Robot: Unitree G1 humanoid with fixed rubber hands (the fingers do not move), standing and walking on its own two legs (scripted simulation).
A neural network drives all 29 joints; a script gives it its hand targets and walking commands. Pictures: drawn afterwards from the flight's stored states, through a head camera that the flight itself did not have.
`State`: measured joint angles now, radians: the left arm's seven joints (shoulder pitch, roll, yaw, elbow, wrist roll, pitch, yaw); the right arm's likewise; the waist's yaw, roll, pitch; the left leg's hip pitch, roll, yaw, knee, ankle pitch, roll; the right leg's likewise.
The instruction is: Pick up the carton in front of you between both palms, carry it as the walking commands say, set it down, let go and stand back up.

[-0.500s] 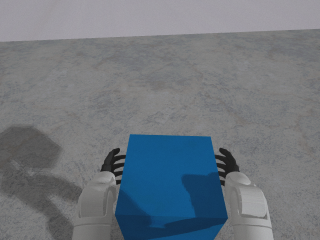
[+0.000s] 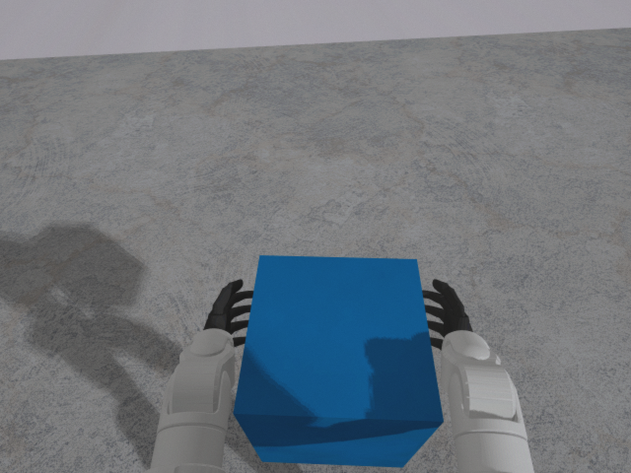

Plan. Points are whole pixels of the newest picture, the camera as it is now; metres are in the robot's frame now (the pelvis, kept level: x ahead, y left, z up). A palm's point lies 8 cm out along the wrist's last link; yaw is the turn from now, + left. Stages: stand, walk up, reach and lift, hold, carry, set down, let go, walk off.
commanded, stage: hold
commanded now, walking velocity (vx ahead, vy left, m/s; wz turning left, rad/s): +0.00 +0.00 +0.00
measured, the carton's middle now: (334, 366) +0.27 +0.00 -0.05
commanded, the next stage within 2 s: set down in 0.02 s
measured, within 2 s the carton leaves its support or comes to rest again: neither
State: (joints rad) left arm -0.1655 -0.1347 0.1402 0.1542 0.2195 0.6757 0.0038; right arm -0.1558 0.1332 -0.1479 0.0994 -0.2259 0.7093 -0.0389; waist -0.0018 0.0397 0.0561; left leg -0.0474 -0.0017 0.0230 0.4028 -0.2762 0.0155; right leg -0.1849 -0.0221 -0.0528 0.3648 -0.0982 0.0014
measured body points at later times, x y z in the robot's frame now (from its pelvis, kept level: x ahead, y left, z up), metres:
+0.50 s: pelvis -0.04 -0.02 -0.04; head +0.08 -0.03 +0.39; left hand +0.32 +0.15 -0.08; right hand +0.34 -0.15 -0.08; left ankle -0.03 +0.11 -0.74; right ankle +0.07 -0.12 -0.74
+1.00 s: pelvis -0.06 -0.01 -0.18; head +0.16 -0.02 +0.21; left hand +0.38 +0.14 -0.25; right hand +0.37 -0.16 -0.26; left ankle -0.03 +0.11 -0.74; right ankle +0.06 -0.12 -0.74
